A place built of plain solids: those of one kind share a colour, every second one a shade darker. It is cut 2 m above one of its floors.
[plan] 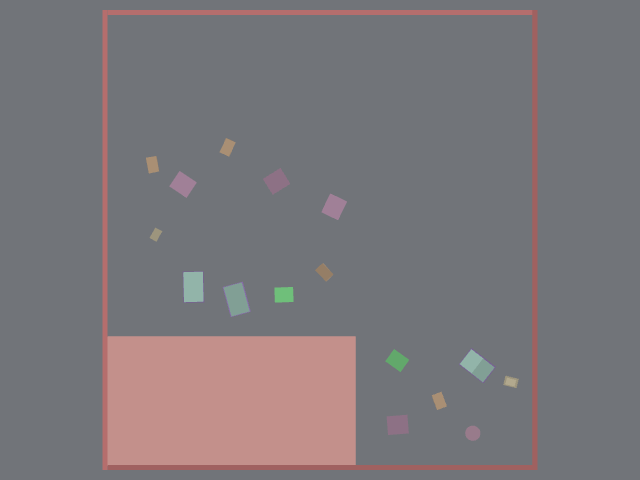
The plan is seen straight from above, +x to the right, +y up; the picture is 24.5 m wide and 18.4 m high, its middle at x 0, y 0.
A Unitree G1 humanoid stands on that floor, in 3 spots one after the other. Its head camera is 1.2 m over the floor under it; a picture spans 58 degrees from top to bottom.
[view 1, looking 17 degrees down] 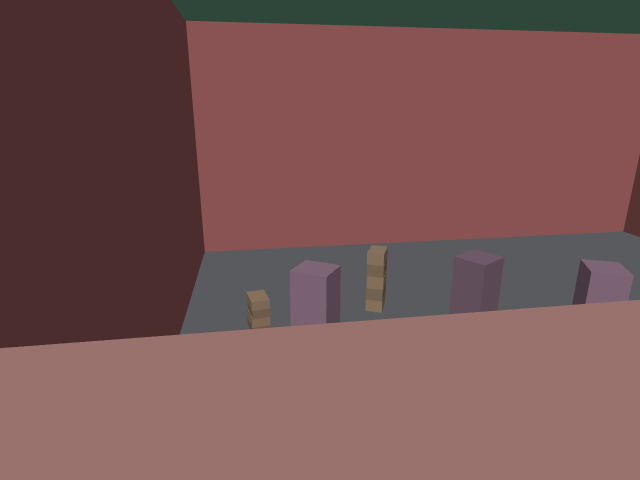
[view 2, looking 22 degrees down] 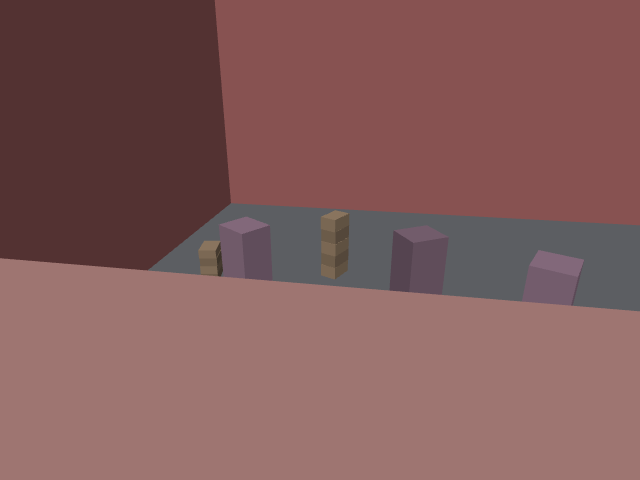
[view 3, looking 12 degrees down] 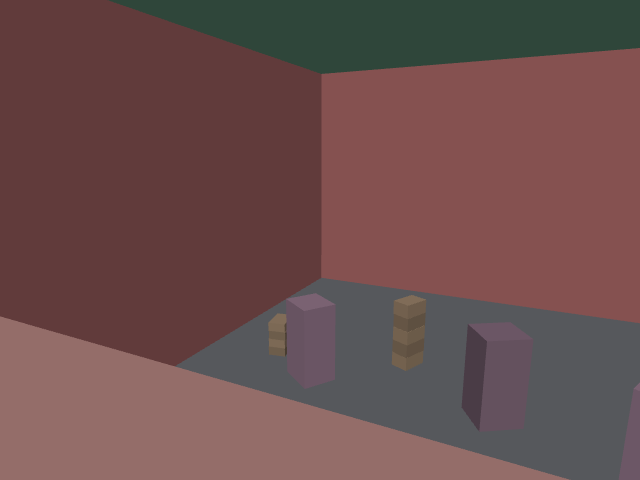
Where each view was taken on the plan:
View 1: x -6.44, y -5.92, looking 81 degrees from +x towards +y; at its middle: wall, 15.40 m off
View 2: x -2.23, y -5.92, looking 100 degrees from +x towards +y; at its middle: ground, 12.64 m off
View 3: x -1.39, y -5.34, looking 116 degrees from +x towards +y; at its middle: wall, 15.75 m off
